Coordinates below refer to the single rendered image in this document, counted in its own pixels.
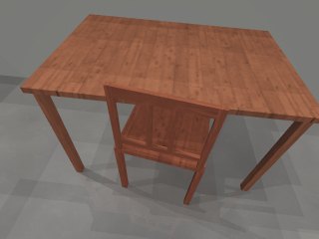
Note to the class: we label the table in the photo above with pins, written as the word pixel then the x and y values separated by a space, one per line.
pixel 243 69

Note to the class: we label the chair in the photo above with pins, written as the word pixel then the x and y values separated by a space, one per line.
pixel 168 129

